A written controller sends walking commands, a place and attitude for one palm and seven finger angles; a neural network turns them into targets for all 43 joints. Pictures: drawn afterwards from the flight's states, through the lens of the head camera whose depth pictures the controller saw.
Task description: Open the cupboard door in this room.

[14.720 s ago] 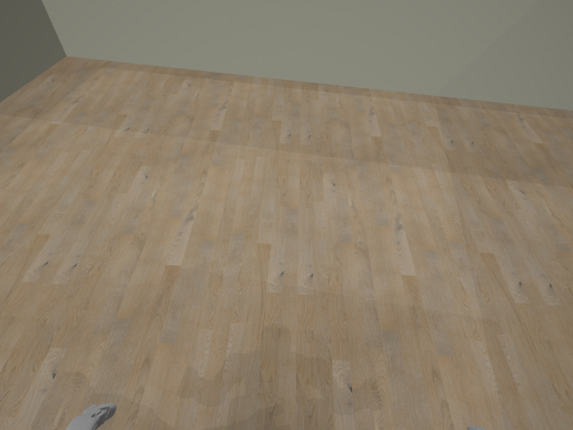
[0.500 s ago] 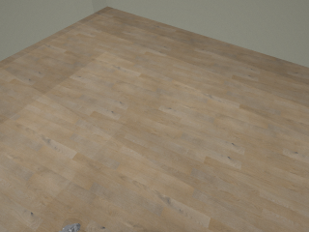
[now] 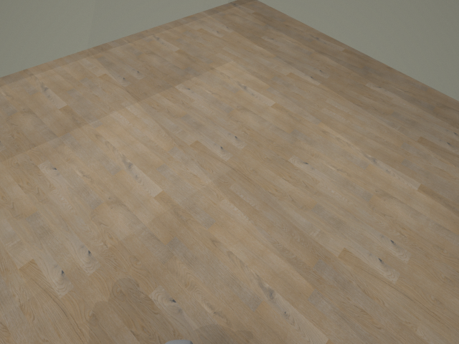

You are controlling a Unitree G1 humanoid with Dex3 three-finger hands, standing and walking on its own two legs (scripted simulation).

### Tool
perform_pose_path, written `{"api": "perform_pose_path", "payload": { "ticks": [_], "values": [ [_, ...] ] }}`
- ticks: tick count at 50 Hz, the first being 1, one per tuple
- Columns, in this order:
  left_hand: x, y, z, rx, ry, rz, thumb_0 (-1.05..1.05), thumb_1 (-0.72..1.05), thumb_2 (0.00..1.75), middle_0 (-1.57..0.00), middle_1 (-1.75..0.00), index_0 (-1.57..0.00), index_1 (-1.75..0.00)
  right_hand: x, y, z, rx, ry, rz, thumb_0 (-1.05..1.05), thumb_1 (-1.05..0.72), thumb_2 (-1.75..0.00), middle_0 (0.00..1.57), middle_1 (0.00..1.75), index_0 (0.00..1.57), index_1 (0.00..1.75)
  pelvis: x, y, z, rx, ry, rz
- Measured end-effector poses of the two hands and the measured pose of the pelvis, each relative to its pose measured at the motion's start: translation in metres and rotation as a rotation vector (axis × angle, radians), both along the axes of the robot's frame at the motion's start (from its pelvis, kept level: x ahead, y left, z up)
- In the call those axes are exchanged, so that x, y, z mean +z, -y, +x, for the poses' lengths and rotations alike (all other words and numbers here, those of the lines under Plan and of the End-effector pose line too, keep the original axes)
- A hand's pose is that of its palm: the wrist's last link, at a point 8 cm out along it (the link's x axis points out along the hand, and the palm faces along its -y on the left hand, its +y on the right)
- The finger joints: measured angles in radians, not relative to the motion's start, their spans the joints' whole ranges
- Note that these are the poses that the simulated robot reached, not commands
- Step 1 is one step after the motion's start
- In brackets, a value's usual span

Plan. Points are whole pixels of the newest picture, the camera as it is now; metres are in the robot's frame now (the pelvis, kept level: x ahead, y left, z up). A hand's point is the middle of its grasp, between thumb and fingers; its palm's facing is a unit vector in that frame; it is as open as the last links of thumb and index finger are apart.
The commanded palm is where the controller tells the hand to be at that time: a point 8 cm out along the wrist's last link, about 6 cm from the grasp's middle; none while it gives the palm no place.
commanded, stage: turn or walk to find it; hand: left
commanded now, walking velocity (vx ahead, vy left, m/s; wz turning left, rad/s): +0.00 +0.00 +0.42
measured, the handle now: out of the picture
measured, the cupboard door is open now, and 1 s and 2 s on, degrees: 0 0 0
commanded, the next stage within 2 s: none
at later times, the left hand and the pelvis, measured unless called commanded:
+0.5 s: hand out of the picture +0.07 +0.23 -0.14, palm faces +0.19 -0.95 -0.26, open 7.4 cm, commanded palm none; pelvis -0.02 +0.01 +0.01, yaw +10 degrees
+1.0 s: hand out of the picture -0.11 +0.17 -0.16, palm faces +0.46 -0.85 -0.25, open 7.4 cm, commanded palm none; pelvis -0.06 -0.02 +0.00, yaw +25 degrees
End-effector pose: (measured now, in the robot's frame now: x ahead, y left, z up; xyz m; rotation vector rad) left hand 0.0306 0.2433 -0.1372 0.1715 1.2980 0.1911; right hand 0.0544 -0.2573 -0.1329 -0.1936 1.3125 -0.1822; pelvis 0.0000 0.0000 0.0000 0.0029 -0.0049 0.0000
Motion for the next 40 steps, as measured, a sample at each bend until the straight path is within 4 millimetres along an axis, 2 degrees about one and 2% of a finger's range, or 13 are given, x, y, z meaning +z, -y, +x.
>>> {"api": "perform_pose_path", "payload": {
  "ticks": [3,7,12,16,22,25,28,30,34,40],
  "values": [
    [-0.016,-0.024,-0.019,0.051,-0.034,-0.009,0.01,0.90,0.90,-0.20,-0.30,-0.21,-0.30,0.003,-0.019,0.024,0.053,0.069,-0.023,0.01,-0.91,-0.90,0.20,0.30,0.20,0.29,-0.008,-0.015,-0.002,0.024,0.001,-0.005],
    [-0.013,-0.043,-0.030,0.081,-0.073,-0.006,0.01,0.90,0.90,-0.20,-0.30,-0.20,-0.30,0.018,-0.041,0.039,0.093,0.126,-0.029,0.01,-0.91,-0.90,0.20,0.30,0.20,0.29,0.000,-0.026,-0.005,0.039,0.007,-0.022],
    [0.001,-0.056,-0.020,0.101,-0.003,-0.003,0.01,0.91,0.90,-0.20,-0.30,-0.20,-0.30,0.024,-0.058,0.041,0.130,0.131,-0.017,0.00,-0.91,-0.90,0.20,0.30,0.21,0.30,0.009,-0.034,-0.009,0.079,0.006,-0.035],
    [0.009,-0.057,-0.008,0.107,0.057,0.012,0.01,0.91,0.90,-0.19,-0.30,-0.20,-0.30,0.022,-0.062,0.035,0.140,0.119,0.003,0.00,-0.91,-0.90,0.20,0.30,0.21,0.30,0.011,-0.034,-0.012,0.106,0.005,-0.027],
    [0.019,-0.044,0.011,0.105,0.130,0.035,0.01,0.91,0.90,-0.19,-0.30,-0.20,-0.30,0.009,-0.049,0.010,0.134,0.065,0.030,0.00,-0.90,-0.90,0.20,0.30,0.21,0.30,0.009,-0.020,-0.020,0.154,0.004,-0.013],
    [0.025,-0.029,0.017,0.104,0.169,0.047,0.01,0.90,0.90,-0.19,-0.30,-0.20,-0.30,-0.001,-0.035,-0.004,0.134,0.022,0.044,0.00,-0.90,-0.90,0.20,0.30,0.21,0.30,0.006,-0.008,-0.024,0.181,0.001,-0.005],
    [0.027,-0.013,0.015,0.111,0.205,0.069,0.01,0.90,0.90,-0.20,-0.30,-0.20,-0.30,-0.016,-0.017,-0.014,0.137,-0.013,0.061,0.01,-0.90,-0.90,0.20,0.30,0.21,0.30,-0.001,0.009,-0.027,0.205,-0.006,0.015],
    [0.030,-0.001,0.005,0.120,0.206,0.081,0.01,0.90,0.90,-0.20,-0.30,-0.20,-0.30,-0.022,-0.006,-0.017,0.142,-0.031,0.068,0.01,-0.91,-0.90,0.20,0.30,0.21,0.30,-0.002,0.017,-0.031,0.226,0.005,0.011],
    [0.037,0.017,-0.027,0.184,0.173,0.085,0.01,0.90,0.90,-0.20,-0.30,-0.21,-0.30,-0.019,0.010,-0.013,0.183,-0.057,0.068,0.01,-0.91,-0.90,0.20,0.30,0.20,0.30,0.005,0.028,-0.035,0.277,0.012,0.031],
    [0.035,0.033,-0.075,0.281,0.109,0.073,0.01,0.90,0.90,-0.20,-0.30,-0.21,-0.30,-0.013,0.021,-0.002,0.256,-0.072,0.051,0.01,-0.91,-0.90,0.20,0.30,0.20,0.29,0.009,0.036,-0.039,0.345,0.009,0.037]
  ]
}}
